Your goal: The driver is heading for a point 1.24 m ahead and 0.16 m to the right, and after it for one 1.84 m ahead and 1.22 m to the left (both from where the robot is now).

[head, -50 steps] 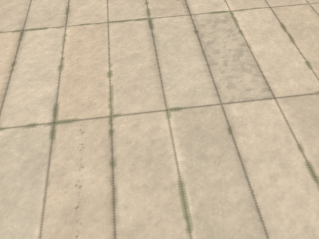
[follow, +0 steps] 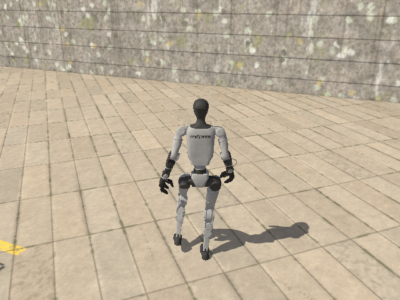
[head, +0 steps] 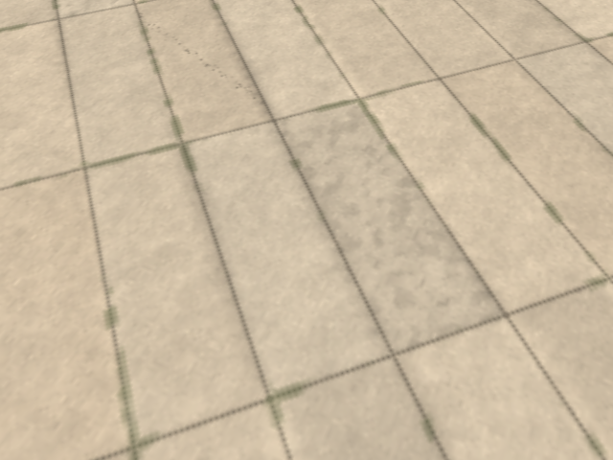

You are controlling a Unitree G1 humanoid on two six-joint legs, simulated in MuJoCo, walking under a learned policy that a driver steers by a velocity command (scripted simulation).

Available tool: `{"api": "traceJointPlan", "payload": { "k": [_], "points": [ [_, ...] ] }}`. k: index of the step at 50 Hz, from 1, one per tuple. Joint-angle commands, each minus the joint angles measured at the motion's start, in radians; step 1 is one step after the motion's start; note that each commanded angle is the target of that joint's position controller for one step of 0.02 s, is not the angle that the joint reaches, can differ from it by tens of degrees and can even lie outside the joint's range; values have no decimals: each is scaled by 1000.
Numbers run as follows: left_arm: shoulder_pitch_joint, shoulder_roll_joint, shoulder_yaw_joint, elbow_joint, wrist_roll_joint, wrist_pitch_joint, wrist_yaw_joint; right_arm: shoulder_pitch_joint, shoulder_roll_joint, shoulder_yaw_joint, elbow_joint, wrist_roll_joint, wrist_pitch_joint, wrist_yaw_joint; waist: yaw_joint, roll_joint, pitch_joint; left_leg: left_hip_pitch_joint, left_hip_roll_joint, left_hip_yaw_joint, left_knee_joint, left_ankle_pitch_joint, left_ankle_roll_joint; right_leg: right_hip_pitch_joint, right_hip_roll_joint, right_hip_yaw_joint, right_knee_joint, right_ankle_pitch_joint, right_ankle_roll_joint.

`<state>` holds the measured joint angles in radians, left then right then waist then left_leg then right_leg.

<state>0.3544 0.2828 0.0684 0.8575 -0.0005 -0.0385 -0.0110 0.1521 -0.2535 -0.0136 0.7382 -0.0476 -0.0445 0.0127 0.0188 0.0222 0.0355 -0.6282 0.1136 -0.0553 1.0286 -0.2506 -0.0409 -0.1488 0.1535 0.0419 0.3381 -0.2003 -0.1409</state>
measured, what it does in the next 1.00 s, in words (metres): walks ahead, turning right: left foot, then right foot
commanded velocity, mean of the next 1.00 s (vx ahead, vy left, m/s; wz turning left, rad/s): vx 0.50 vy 0.00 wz -0.34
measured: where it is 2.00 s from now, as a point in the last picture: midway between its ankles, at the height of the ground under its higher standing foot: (395, 331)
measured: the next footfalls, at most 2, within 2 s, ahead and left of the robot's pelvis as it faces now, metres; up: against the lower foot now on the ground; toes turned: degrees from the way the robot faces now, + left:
left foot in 0.24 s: +0.32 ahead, +0.13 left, +0.00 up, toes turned -11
right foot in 0.74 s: +0.49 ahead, -0.15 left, +0.00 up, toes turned -22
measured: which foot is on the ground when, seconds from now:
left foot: up 0.00-0.22, down 0.24-0.76, up 0.78-1.00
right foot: down 0.00-0.26, up 0.28-0.72, down 0.74-1.00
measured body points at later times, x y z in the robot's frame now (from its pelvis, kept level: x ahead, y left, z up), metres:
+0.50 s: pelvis +0.27 +0.04 +0.00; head +0.30 +0.05 +0.45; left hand +0.48 +0.26 -0.11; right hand +0.25 -0.24 -0.11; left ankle +0.29 +0.14 -0.74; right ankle +0.26 -0.10 -0.67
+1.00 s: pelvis +0.50 -0.08 +0.01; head +0.51 -0.10 +0.46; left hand +0.61 +0.16 -0.12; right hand +0.51 -0.36 -0.13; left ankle +0.61 +0.04 -0.67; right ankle +0.45 -0.14 -0.74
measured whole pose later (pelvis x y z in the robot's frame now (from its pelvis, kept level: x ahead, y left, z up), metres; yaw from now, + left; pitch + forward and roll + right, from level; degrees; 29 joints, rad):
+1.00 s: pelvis +0.50 -0.08 +0.01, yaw -20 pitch +1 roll +0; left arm 0.38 0.24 0.04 0.87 0.01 -0.07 -0.01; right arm 0.24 -0.27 -0.04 0.83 -0.04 -0.02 0.04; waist 0.02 0.04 0.01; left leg -0.59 0.10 0.01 0.98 -0.20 0.01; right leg -0.09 0.07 -0.06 0.27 -0.19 -0.09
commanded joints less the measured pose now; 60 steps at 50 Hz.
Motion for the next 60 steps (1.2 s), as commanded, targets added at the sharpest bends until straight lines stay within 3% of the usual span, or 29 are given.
{"api": "traceJointPlan", "payload": {
  "k": [1, 4, 7, 9, 11, 12, 13, 14, 15, 16, 17, 19, 23, 28, 32, 34, 35, 36, 37, 38, 39, 40, 41, 42, 44, 47, 52, 57, 60],
  "points": [
    [33, 145, 34, -56, -4, -17, 4, -39, -68, -12, -72, 2, 7, 5, 3, -71, -1, 2, -30, 68, -149, 126, -26, -33, -218, 197, -114, 410, -110],
    [89, 155, 39, -53, 0, -10, 7, -140, -69, -5, -106, 10, 1, 9, 55, -92, -14, -10, -56, 65, -287, 210, -22, 48, -221, 227, -76, 422, -86],
    [111, 168, 43, -61, 12, -6, 14, -203, -85, -3, -134, 17, -12, 9, 78, -96, -16, 4, -85, 54, -385, 203, -4, 119, -251, 280, -22, 462, -80],
    [69, 183, 47, -80, 17, -8, 21, -157, -111, -9, -131, 19, -21, 6, 41, -106, -23, 110, -100, 31, -464, 158, 20, 113, -270, 320, 21, 471, -50],
    [5, 199, 48, -99, 18, -15, 16, 24, -155, -29, -77, 20, -33, -8, -51, -95, -88, 371, -143, 45, -536, 97, 54, 53, -237, 318, 176, 573, -9],
    [-4, 174, 40, -103, 7, -24, 6, 157, -194, -43, -50, 8, -47, -21, -119, -29, -171, 577, -73, -11, -583, 92, 88, -27, -170, 263, 379, 503, 17],
    [29, 82, 15, -141, -18, -32, 3, 296, -279, -64, -55, -18, -48, -39, -151, 116, -330, 830, 200, -314, -631, -135, 151, -205, -85, 155, 682, 151, 49],
    [102, 79, 10, -175, -10, -27, 2, 245, -321, -78, -55, -7, -30, -36, -68, 323, -376, 890, 348, -741, -756, -172, 247, -434, 4, 72, 857, -362, 58],
    [92, 133, 16, -131, 19, -8, 10, 172, -226, -65, -71, 2, -19, -31, -45, 130, -229, 769, 324, -663, -745, -273, 253, -507, -94, 82, 945, -293, 56],
    [25, 131, 15, -128, 28, -2, -1, 128, -145, -45, -76, 11, -18, -27, -53, 18, -120, 647, 266, -500, -758, -239, 236, -499, -128, 68, 925, -211, 62],
    [-1, 110, 12, -134, 25, 3, -10, 102, -114, -36, -69, 10, -19, -25, -34, 17, -58, 559, 212, -361, -791, -127, 206, -477, -159, 57, 873, -167, 70],
    [-11, 93, 8, -136, 42, 24, -28, 122, -108, -34, -39, 15, -34, -24, -20, 84, -25, 482, 146, -197, -823, 55, 185, -437, -185, 40, 832, -136, 87],
    [-70, 63, -3, -163, 40, 32, -41, 174, -123, -43, 5, 27, -67, -4, -12, 79, -30, 492, 144, -81, -865, 236, 220, -479, -176, 54, 760, -52, 103],
    [-244, 29, -30, -213, 40, 20, -53, 203, -130, -47, 47, 32, -62, 4, -39, 74, 10, 490, 96, 66, -893, 284, 206, -454, -186, -16, 457, 106, 122],
    [-335, 31, -41, -241, 38, 10, -53, 276, -160, -56, 94, 34, -49, 3, -66, 85, 21, 540, 124, 77, -860, 341, 192, -363, -186, -94, 292, 81, 94],
    [-323, 44, -38, -240, 43, 3, -43, 290, -178, -61, 114, 33, -37, 0, -55, 85, 17, 592, 144, 73, -799, 451, 186, -316, -167, -116, 240, 13, 64],
    [-269, 49, -33, -222, 47, -3, -37, 287, -185, -61, 122, 35, -31, -2, -25, 76, -10, 606, 135, 92, -711, 586, 176, -234, -140, -131, 194, -3, 47],
    [-143, 61, -23, -176, 56, -14, -28, 292, -174, -57, 130, 39, -26, -3, 32, 37, -78, 585, 96, 136, -543, 676, 157, -67, -111, -139, 126, 23, 25],
    [24, 112, -4, -126, 73, -22, -15, 287, -143, -44, 114, 41, -28, -4, 98, -18, -192, 454, 55, 167, -323, 526, 133, 172, -204, -32, 125, -19, -10],
    [132, 239, 27, -120, 80, -22, 1, 328, -45, -19, 50, 59, -32, 7, 106, -261, -324, 106, -89, 214, 50, 33, 80, 464, -516, 436, 50, -118, -123],
    [130, 238, 33, -112, 32, -13, 6, 295, -124, -43, 61, 32, -24, -3, 108, -220, -328, -20, -132, 78, 193, -268, 89, 435, -567, 625, -44, -16, -154],
    [56, 195, 21, -109, 20, -11, 8, 237, -133, -50, 50, 29, -20, -3, 68, -141, -188, -73, -75, 29, 227, -205, 100, 337, -517, 458, -31, 27, -136],
    [-3, 130, 5, -110, 20, -16, 5, 212, -109, -41, 49, 35, -25, 3, 35, -101, -104, -53, -44, 29, 175, -136, 102, 211, -469, 346, -58, 96, -110],
    [-44, 94, -6, -109, 19, -22, 2, 210, -95, -40, 58, 34, -20, 6, 2, -96, -59, -7, -19, 35, 112, -100, 98, 124, -418, 261, -95, 125, -75],
    [-73, 61, -16, -98, 16, -34, 2, 252, -78, -38, 85, 14, 5, 15, -40, -123, -40, 84, -12, 47, 66, -55, 78, 21, -365, 165, -146, 194, -54],
    [-28, 82, -7, -61, 8, -50, 2, 190, -65, -40, 71, 10, 17, 27, -46, -97, -13, 36, -4, 62, 16, 26, 57, 16, -353, 115, -200, 242, -78],
    [43, 81, -6, -8, 7, -52, 1, -9, -44, -28, 16, 13, 14, 30, -4, -85, 40, -29, 2, 83, -219, 183, 37, 62, -333, 46, -227, 271, -77],
    [109, 102, -2, 44, 15, -50, 8, -135, -54, -23, -26, 19, 8, 27, 28, -87, 63, 21, -35, 109, -397, 215, 73, 150, -362, 24, -195, 347, -56],
    [95, 121, 2, 64, 20, -46, 16, -113, -70, -30, -27, 17, -1, 20, 2, -85, 56, 105, -71, 125, -461, 124, 117, 210, -384, 15, -113, 520, -35]
  ]
}}
Velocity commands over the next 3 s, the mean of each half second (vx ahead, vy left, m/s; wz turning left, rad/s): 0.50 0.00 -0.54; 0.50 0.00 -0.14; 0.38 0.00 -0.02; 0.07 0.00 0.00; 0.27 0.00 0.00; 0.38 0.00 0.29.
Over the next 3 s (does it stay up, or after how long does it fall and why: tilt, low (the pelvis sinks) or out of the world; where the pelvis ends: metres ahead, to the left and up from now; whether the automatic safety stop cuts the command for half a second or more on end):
stays up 1.09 -0.27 0.00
